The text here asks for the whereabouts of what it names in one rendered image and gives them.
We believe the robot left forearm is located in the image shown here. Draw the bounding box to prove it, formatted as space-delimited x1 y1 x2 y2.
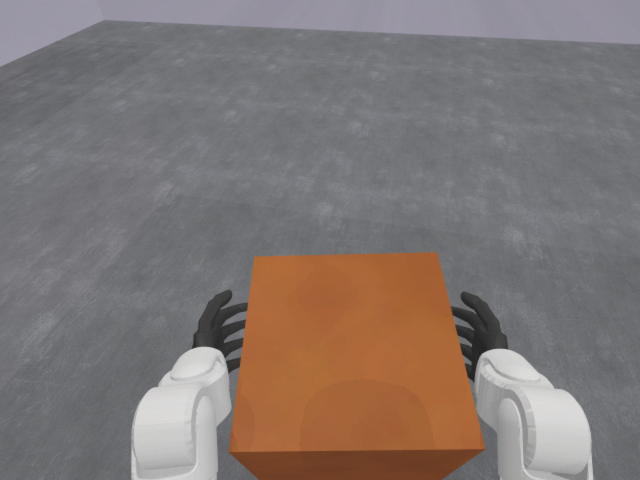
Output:
131 347 232 480

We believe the robot right forearm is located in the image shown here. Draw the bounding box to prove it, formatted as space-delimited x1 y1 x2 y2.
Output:
474 349 593 480

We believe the robot right hand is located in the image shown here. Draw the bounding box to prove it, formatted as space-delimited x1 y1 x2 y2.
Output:
451 292 508 382

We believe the robot left hand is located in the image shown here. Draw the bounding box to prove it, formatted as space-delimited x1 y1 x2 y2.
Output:
192 290 248 374

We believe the carton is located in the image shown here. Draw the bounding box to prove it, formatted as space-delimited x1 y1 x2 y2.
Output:
229 252 485 480

